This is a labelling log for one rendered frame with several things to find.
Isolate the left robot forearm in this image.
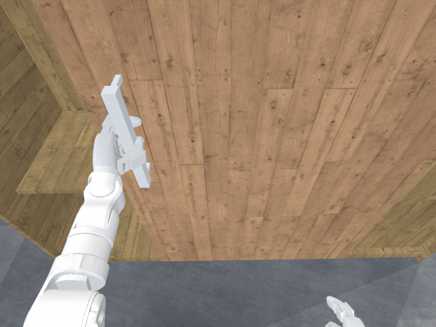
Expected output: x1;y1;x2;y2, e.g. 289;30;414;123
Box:
23;168;125;327

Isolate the left robot hand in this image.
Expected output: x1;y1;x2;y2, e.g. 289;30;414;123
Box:
93;114;146;175

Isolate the handle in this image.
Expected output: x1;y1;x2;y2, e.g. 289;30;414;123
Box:
101;74;151;188

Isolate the right robot hand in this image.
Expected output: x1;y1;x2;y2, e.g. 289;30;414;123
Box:
325;296;365;327

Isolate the wardrobe door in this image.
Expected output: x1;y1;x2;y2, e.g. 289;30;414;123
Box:
32;0;436;262
354;160;436;248

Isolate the left robot upper arm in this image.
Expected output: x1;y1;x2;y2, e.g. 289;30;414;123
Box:
27;290;106;327

